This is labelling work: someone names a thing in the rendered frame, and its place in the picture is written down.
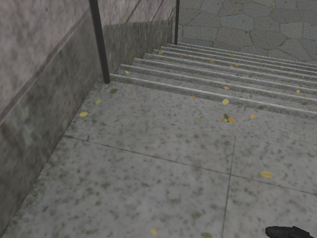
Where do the stairs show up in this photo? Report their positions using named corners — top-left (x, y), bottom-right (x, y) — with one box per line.
top-left (115, 42), bottom-right (317, 112)

